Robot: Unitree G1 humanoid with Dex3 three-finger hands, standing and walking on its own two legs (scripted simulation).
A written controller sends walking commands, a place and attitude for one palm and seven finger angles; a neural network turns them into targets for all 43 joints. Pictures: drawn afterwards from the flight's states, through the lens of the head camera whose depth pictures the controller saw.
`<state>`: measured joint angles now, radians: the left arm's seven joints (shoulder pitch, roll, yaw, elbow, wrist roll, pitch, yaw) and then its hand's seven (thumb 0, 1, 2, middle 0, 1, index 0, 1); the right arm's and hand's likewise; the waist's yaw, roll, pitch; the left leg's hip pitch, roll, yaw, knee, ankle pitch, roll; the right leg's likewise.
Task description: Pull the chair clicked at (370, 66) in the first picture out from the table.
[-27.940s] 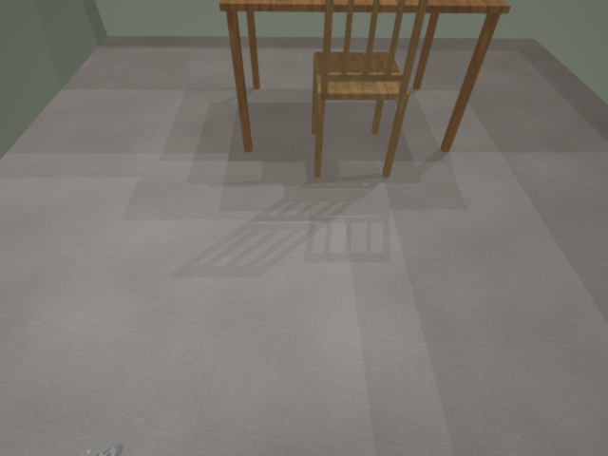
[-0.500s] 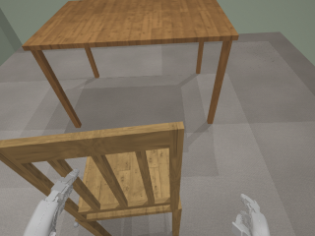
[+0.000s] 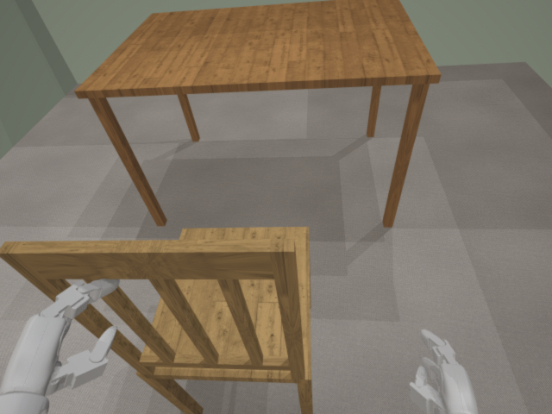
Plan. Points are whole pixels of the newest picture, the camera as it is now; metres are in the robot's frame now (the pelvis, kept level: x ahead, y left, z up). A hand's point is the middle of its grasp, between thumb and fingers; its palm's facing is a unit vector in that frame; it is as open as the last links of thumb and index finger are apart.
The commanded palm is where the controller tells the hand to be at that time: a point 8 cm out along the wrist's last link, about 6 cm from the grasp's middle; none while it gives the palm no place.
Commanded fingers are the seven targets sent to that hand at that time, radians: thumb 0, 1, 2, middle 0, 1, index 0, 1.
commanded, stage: draw the hand back to the body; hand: left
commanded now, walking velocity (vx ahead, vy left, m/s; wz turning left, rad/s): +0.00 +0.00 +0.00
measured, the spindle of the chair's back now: (191, 325) +0.26 +0.19 -0.06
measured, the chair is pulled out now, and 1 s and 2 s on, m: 0.59 0.59 0.59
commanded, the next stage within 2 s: step back with the hand held close in 0.38 s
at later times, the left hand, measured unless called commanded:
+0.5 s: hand (90, 352) +0.16 +0.25 +0.09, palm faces +0.18 -0.79 -0.58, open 5.8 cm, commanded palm +0.14 +0.30 +0.18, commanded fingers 0.00 0.90 0.90 -0.20 -0.30 -0.20 -0.30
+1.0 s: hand out of the picture +0.13 +0.30 +0.18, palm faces +0.46 -0.70 -0.55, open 7.1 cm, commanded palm +0.07 +0.32 +0.18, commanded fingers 0.00 0.90 0.90 -0.20 -0.30 -0.20 -0.30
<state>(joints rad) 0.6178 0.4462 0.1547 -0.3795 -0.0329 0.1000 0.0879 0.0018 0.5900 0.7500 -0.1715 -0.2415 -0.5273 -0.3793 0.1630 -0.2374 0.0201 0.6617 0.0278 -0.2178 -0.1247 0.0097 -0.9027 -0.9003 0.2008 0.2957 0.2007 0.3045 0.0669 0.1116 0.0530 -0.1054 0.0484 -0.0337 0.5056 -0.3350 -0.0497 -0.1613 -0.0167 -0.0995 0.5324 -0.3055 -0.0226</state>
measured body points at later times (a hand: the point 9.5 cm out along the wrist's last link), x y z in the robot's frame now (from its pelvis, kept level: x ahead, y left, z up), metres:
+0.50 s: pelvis +0.00 +0.00 +0.00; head +0.01 -0.04 +0.45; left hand +0.14 +0.29 +0.12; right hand +0.19 -0.21 -0.10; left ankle -0.03 +0.15 -0.73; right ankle -0.01 -0.10 -0.73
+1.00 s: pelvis -0.07 +0.02 +0.00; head -0.05 +0.01 +0.45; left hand +0.10 +0.33 +0.21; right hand +0.11 -0.22 -0.10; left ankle -0.03 +0.15 -0.73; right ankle -0.01 -0.10 -0.73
